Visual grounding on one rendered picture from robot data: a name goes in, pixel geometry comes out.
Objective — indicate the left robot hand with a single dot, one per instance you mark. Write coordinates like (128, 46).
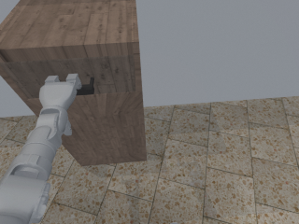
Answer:
(60, 93)

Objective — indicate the left robot forearm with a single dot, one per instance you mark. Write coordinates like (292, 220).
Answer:
(37, 154)

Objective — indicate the robot left upper arm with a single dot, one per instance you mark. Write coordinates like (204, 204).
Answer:
(23, 200)

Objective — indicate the handle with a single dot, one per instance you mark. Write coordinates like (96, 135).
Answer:
(86, 89)

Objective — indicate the cabinet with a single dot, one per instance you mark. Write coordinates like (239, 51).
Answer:
(107, 128)

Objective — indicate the drawer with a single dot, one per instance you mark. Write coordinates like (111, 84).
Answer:
(112, 74)

